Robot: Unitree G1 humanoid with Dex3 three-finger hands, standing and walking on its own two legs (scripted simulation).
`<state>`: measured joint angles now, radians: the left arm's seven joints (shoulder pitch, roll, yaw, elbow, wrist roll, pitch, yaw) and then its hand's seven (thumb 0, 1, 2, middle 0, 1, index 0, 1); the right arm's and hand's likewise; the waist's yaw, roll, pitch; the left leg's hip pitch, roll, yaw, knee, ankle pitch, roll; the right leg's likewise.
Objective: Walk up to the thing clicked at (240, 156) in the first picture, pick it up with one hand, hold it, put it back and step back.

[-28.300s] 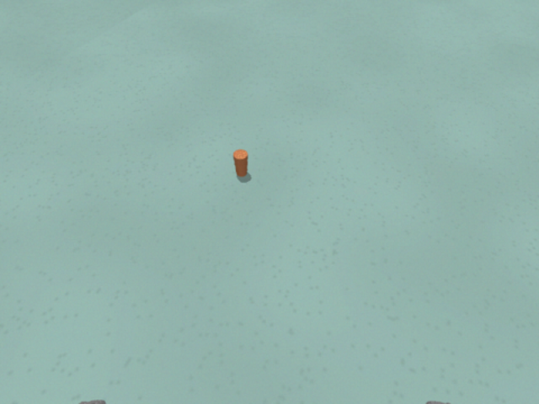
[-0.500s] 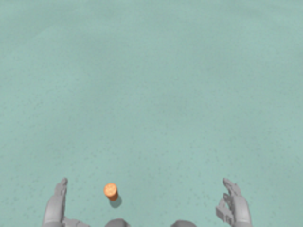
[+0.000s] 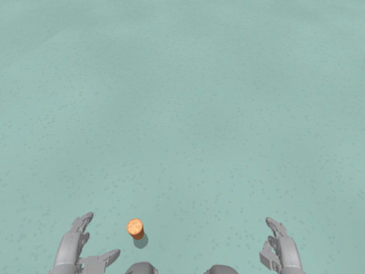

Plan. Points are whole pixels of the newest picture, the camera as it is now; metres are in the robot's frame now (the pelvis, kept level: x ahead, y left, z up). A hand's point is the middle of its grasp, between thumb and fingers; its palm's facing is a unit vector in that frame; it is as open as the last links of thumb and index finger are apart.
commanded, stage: stand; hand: left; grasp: from the side
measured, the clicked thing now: (136, 230) +0.38 +0.20 -0.66
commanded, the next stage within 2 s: none
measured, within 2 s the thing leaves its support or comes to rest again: neither
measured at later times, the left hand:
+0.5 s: hand out of the picture +0.03 +0.26 -0.11, palm faces +0.01 -0.94 -0.34, open 7.4 cm
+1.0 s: hand out of the picture +0.01 +0.25 -0.11, palm faces +0.00 -0.94 -0.35, open 7.3 cm
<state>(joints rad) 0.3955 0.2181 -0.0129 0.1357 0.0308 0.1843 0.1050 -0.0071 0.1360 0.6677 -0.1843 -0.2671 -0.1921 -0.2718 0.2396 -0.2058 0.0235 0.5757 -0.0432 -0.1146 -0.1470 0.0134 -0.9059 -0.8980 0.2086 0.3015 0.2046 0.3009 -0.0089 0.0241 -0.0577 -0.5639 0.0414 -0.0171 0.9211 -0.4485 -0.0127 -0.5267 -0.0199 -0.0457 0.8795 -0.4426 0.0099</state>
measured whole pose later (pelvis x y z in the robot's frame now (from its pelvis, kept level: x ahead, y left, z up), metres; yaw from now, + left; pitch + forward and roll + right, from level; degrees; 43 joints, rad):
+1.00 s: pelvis -0.02 +0.00 +0.05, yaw +1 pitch -4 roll +0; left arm 0.17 0.33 0.01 1.17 0.02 -0.01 0.01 0.00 0.90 0.90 -0.20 -0.30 -0.21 -0.30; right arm 0.16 -0.33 -0.01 1.13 -0.02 0.01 0.00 0.01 -0.91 -0.90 0.21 0.30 0.20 0.30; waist 0.01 0.02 0.06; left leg -0.17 0.01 0.00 0.39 -0.16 -0.01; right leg -0.15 -0.04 -0.05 0.38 -0.17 0.02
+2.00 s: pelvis +0.01 +0.00 +0.06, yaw +0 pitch -2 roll +0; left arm 0.10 0.33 0.02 1.17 0.01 -0.01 0.00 0.00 0.91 0.90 -0.20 -0.30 -0.21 -0.30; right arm 0.10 -0.34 0.00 1.15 -0.01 -0.01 0.00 0.01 -0.91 -0.90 0.21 0.30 0.20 0.30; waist 0.00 0.01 0.06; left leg -0.11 0.01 0.01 0.32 -0.17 -0.01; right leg -0.09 -0.04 -0.03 0.31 -0.18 0.02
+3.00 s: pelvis -0.14 +0.02 +0.02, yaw -5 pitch -2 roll -1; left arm 0.16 0.36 0.08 0.87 0.03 0.04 0.00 0.00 0.91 0.90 -0.20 -0.30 -0.21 -0.30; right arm 0.11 -0.38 -0.05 0.86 -0.01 0.05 -0.01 0.01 -0.91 -0.90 0.21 0.30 0.21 0.30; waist -0.02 0.05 0.19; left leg -0.45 0.02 -0.02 0.79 -0.37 0.01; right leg -0.26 0.06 0.03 0.68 -0.38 -0.02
